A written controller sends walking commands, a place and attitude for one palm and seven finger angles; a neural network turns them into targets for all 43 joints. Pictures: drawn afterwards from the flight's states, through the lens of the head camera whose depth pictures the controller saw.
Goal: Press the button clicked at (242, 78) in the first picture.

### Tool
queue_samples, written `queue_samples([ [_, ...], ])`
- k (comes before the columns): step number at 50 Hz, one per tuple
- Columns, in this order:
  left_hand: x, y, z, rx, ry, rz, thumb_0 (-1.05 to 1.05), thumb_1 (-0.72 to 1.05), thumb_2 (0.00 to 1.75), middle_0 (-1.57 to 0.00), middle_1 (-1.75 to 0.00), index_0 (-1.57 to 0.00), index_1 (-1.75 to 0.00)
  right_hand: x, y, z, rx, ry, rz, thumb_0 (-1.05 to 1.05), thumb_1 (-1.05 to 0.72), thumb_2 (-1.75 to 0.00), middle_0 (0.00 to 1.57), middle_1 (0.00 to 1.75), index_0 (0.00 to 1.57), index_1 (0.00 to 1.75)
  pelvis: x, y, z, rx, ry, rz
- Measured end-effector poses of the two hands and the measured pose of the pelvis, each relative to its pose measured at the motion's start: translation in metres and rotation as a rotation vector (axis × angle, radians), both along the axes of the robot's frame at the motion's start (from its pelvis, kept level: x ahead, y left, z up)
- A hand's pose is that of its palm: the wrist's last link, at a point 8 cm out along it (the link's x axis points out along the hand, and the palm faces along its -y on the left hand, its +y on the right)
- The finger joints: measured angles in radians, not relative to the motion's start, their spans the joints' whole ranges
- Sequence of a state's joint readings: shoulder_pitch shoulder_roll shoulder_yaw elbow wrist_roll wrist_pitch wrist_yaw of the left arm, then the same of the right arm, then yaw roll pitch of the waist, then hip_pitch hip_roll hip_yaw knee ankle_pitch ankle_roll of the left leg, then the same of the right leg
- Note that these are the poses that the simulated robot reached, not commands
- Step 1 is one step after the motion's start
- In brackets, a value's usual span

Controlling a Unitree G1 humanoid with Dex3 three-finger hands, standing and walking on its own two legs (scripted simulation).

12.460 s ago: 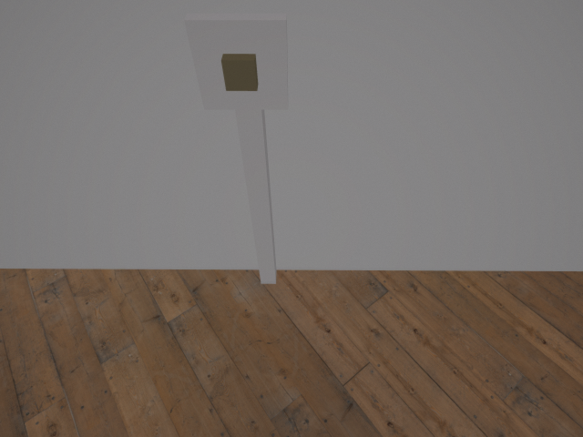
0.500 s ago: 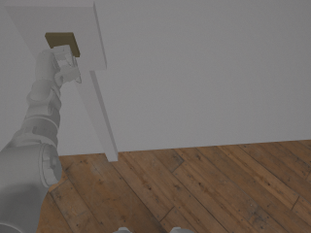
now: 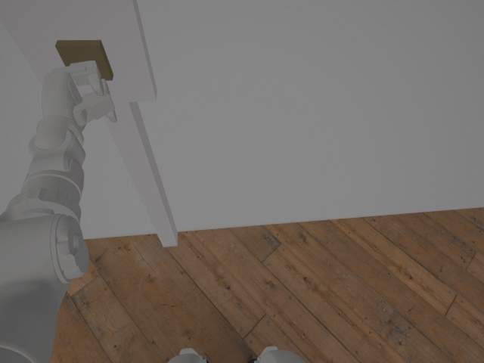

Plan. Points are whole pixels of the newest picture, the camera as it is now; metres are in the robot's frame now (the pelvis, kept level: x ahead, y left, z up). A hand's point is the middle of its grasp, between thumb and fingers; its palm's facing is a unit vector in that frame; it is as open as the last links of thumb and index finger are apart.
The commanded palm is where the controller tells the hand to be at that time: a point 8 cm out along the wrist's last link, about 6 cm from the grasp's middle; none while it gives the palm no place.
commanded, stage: pull the fist back off the button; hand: left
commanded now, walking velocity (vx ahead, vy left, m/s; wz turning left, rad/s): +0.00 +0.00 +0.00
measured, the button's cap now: (87, 57) +0.57 +0.20 +0.17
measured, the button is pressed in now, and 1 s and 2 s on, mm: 10 0 0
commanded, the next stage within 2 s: draw the hand back to the body in 0.82 s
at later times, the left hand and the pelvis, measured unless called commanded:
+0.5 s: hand (100, 118) +0.48 +0.18 +0.13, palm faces +0.05 -1.00 +0.02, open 3.0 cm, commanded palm +0.44 +0.23 +0.14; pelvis +0.04 +0.00 +0.01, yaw -2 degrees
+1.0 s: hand (97, 138) +0.43 +0.17 +0.14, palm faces +0.05 -1.00 +0.00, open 3.1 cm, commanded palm +0.38 +0.23 +0.14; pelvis +0.03 +0.00 +0.02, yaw +0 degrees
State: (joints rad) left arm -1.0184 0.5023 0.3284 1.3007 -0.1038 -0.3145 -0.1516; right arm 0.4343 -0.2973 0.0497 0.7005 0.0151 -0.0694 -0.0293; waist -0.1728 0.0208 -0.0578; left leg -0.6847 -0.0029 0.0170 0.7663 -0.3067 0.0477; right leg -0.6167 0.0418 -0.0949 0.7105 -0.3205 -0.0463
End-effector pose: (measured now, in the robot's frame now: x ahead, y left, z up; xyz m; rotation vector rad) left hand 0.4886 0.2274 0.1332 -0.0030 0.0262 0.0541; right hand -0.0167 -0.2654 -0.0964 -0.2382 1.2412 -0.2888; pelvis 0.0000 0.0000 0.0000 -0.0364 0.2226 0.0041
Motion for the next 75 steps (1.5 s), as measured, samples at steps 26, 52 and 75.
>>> queue_samples([
  [26, -0.04, 0.006, -0.009, -0.021, -0.031, -0.004, 0.01, 0.87, 0.89, -1.3, -1.5, -1.31, -1.5, 0.116, 0.012, 0.008, 0.064, -0.23, 0.038, 0.01, -0.91, -0.9, 0.21, 0.3, 0.2, 0.3, 0.038, 0.003, 0.011, 0.015, -0.07, -0.032],
  [52, -0.09, -0.002, 0.008, 0.009, -0.067, -0.013, 0.02, 0.9, 0.9, -1.3, -1.5, -1.3, -1.5, 0.175, 0.023, 0.023, 0.086, -0.389, 0.134, 0.01, -0.91, -0.9, 0.21, 0.3, 0.2, 0.3, 0.033, 0.0, 0.017, 0.024, -0.143, -0.008],
  [75, -0.214, 0.023, 0.036, 0.135, -0.093, 0.082, 0.02, 0.9, 0.9, -1.3, -1.5, -1.3, -1.5, 0.22, 0.034, 0.062, 0.09, -0.633, 0.222, 0.02, -0.91, -0.9, 0.2, 0.3, 0.2, 0.3, 0.019, -0.006, 0.026, 0.03, -0.257, 0.0],
])
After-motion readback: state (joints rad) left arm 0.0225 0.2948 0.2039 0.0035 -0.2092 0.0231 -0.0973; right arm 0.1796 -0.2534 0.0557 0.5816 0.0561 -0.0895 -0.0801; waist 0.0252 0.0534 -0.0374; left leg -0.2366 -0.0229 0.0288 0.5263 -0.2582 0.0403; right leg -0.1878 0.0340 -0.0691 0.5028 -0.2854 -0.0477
